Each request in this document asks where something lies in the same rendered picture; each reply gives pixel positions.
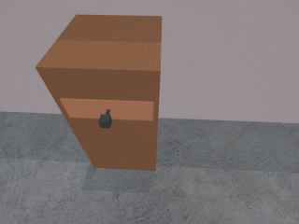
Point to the handle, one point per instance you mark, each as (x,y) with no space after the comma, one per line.
(105,120)

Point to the drawer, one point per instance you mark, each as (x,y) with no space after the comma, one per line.
(119,109)

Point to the cabinet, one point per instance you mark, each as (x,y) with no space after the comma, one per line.
(116,58)

